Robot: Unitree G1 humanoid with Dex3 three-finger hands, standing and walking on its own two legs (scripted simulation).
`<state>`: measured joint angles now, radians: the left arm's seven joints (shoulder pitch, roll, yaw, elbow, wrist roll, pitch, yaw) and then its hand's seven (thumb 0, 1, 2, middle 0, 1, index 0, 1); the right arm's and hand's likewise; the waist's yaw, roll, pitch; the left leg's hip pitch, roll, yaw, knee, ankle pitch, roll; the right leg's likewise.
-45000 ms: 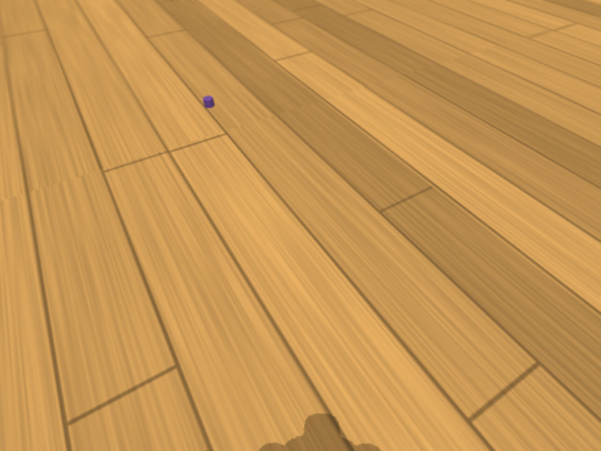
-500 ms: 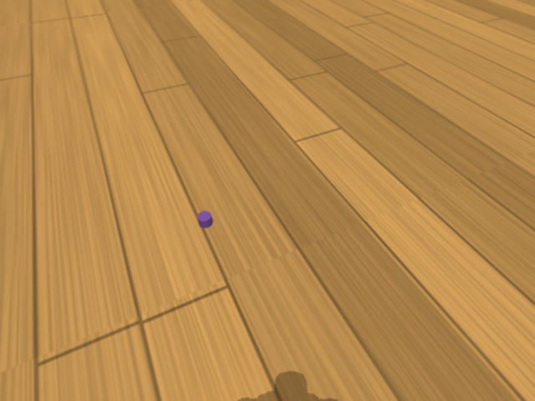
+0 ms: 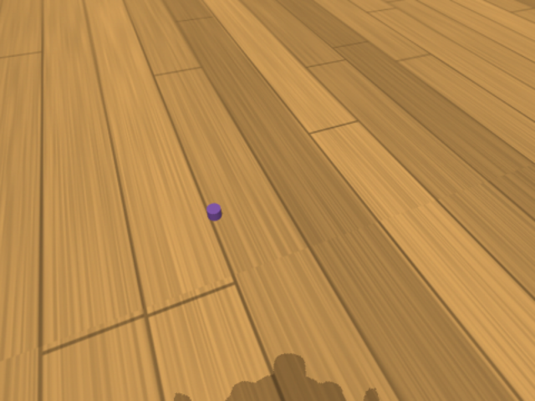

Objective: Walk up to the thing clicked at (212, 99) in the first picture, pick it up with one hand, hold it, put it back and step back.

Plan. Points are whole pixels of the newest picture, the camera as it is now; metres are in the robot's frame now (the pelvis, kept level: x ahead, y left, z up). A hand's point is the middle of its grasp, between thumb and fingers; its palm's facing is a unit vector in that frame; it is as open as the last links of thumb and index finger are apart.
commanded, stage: step back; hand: left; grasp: from above
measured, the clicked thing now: (214, 212) +1.01 +0.28 -0.74
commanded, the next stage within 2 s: stand in 0.18 s
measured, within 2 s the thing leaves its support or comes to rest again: neither
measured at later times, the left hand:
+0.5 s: hand out of the picture +0.10 +0.26 -0.14, palm faces -0.03 -0.94 -0.34, open 7.3 cm
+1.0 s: hand out of the picture +0.09 +0.25 -0.14, palm faces -0.04 -0.94 -0.34, open 7.3 cm
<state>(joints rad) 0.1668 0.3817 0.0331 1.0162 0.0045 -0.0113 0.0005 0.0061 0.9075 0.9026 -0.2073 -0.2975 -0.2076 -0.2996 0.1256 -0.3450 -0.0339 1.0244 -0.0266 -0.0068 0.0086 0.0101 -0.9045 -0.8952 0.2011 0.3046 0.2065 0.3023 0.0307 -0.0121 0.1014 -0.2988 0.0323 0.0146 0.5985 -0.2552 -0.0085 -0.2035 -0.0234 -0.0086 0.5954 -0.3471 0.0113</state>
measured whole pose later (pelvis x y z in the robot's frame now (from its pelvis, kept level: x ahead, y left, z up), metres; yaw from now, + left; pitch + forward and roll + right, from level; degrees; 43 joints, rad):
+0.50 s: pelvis +0.01 +0.01 +0.02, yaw -1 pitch -3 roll +0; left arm 0.08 0.35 0.01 1.13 0.01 -0.03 -0.01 0.00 0.91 0.90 -0.21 -0.30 -0.21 -0.30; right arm 0.05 -0.34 -0.01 1.14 -0.01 -0.01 0.02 0.01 -0.90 -0.90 0.20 0.30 0.21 0.30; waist 0.00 0.00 0.06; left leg -0.16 0.02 0.04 0.35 -0.14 -0.01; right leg -0.07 -0.03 0.01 0.33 -0.22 0.03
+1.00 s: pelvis +0.01 +0.00 +0.02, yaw -1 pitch -2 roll +0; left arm 0.12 0.35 0.00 1.14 0.01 -0.02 -0.01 0.00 0.91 0.90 -0.21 -0.30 -0.21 -0.30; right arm 0.10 -0.35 0.00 1.16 -0.01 -0.01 0.02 0.01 -0.90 -0.90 0.20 0.30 0.21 0.30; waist -0.01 0.00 0.05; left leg -0.17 0.03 0.03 0.33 -0.13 -0.01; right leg -0.07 -0.03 0.00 0.32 -0.21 0.03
